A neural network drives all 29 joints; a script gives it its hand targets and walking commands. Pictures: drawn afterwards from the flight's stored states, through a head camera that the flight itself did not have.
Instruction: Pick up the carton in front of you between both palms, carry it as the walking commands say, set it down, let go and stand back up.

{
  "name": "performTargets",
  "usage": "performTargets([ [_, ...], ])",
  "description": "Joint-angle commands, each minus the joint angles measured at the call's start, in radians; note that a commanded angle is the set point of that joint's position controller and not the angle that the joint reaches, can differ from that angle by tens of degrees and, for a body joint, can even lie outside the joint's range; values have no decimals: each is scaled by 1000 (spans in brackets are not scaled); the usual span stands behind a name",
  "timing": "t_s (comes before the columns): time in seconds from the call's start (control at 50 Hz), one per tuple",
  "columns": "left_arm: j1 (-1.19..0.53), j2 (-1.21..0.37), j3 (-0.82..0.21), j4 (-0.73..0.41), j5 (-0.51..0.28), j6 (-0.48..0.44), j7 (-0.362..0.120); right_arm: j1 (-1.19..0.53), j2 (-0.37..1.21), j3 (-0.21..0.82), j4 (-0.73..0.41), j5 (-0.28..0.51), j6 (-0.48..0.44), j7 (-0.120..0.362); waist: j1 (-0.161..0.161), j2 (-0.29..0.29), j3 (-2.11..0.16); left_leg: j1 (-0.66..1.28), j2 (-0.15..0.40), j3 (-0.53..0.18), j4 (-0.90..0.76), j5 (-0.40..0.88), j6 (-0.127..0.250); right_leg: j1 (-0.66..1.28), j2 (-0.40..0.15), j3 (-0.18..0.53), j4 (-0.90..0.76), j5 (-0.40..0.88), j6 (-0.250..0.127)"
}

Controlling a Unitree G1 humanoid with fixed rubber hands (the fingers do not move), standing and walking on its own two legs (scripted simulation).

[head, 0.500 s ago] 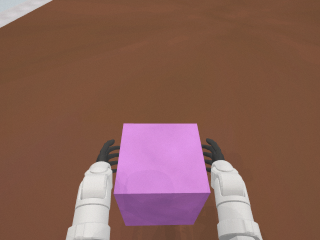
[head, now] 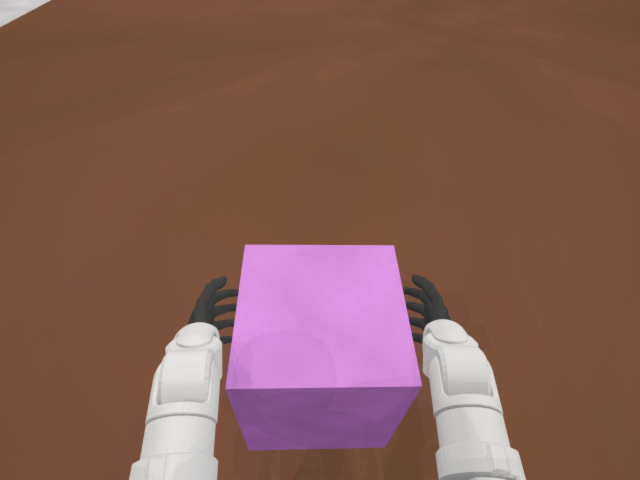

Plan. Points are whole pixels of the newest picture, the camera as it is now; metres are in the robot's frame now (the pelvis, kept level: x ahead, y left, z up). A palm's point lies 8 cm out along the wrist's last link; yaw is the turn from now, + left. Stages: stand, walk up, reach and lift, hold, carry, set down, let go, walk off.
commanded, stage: hold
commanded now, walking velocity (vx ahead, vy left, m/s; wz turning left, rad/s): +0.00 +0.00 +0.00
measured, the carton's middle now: (318, 351) +0.30 +0.00 -0.05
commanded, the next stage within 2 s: set down in 0.20 s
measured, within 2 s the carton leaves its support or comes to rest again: neither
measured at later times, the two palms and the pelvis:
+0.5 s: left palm (216, 312) +0.33 +0.14 +0.02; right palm (431, 320) +0.31 -0.15 +0.02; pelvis +0.00 +0.01 -0.01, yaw -4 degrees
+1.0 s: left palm (227, 352) +0.37 +0.16 -0.18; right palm (389, 354) +0.37 -0.14 -0.18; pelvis -0.02 +0.01 -0.11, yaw -4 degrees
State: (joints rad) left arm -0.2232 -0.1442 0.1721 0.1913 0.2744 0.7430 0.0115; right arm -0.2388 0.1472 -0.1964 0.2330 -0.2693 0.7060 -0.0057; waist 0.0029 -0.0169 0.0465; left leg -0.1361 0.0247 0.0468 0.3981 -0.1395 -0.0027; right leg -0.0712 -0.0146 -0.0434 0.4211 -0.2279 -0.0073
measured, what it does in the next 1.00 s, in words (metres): lowers itself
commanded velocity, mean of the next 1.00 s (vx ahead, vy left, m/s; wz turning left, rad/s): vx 0.00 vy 0.00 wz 0.00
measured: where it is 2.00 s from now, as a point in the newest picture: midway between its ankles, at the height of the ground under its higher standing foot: outside the picture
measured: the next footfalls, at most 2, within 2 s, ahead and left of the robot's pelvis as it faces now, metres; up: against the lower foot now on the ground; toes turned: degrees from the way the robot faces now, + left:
none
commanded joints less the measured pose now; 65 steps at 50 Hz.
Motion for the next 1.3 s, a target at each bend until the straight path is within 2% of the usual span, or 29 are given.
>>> performTargets([
  [0.0,-457,-924,-504,-55,-243,-55,-245,-442,926,496,-29,238,-39,245,4,5,-216,194,-112,-118,-31,50,22,-87,72,145,-112,58,-31],
  [0.02,-470,-924,-497,-48,-241,-56,-249,-448,927,489,-17,234,-39,247,4,-5,-210,179,-106,-120,-37,15,22,-76,73,143,-117,23,-32],
  [0.04,-478,-936,-496,-34,-240,-56,-252,-462,929,487,-11,233,-41,251,6,9,-199,179,-108,-118,-40,0,21,-91,71,143,-118,11,-33],
  [0.26,-574,-966,-443,67,-225,-62,-273,-580,951,443,73,221,-50,278,9,18,-189,187,-92,-123,-55,-90,17,-135,78,131,-111,-74,-32],
  [0.36,-713,-956,-308,242,-159,-111,-284,-714,945,300,250,142,-104,285,11,16,-145,139,-87,-122,-24,-201,19,-207,79,122,-64,-171,-37],
  [0.42,-771,-898,-180,346,-80,-154,-266,-771,898,175,354,59,-149,261,11,20,-115,77,-85,-125,15,-224,18,-260,84,115,-14,-186,-36],
  [0.48,-766,-796,-59,405,4,-207,-234,-766,816,58,406,-24,-200,219,15,22,-101,-14,-95,-120,70,-182,16,-324,95,108,46,-152,-31],
  [0.54,-711,-683,12,420,61,-289,-209,-708,733,-8,419,-76,-273,182,26,17,-146,-113,-110,-111,143,-51,14,-396,108,102,115,-58,-19],
  [0.6,-682,-659,-19,412,54,-394,-202,-681,719,26,406,-65,-376,166,31,12,-271,-185,-122,-103,224,86,13,-455,128,99,185,59,-2],
  [0.72,-774,-769,-240,390,-50,-592,-212,-753,839,252,384,42,-573,145,28,14,-673,-292,-142,-108,427,306,6,-594,158,98,368,249,26],
  [0.82,-819,-801,-371,320,-113,-643,-204,-802,883,424,305,125,-627,109,48,27,-1049,-363,-148,-104,590,445,-11,-712,169,102,523,362,46],
  [0.86,-818,-795,-382,312,-125,-634,-203,-811,885,449,290,140,-618,99,54,23,-1105,-434,-154,-93,627,401,-17,-759,174,98,563,338,54],
  [0.9,-823,-789,-370,327,-125,-614,-209,-821,890,443,299,141,-600,96,59,14,-1082,-541,-160,-80,649,299,-19,-813,177,91,592,268,57],
  [0.96,-857,-782,-330,372,-114,-577,-225,-858,897,398,340,126,-559,103,63,-4,-995,-694,-162,-64,676,127,-16,-910,179,79,623,119,57],
  [1.02,-906,-779,-284,424,-101,-541,-239,-914,896,343,385,108,-523,113,67,-10,-942,-794,-163,-58,712,19,-12,-1017,182,68,661,4,51],
  [1.14,-1008,-764,-227,483,-100,-518,-233,-1029,877,272,449,103,-506,113,77,4,-979,-897,-167,-54,816,-8,-18,-1197,200,45,775,-56,48],
  [1.28,-1127,-747,-234,494,-135,-520,-206,-1154,841,264,473,136,-518,89,86,24,-1098,-972,-173,-42,946,2,-37,-1342,224,19,920,-78,53],
])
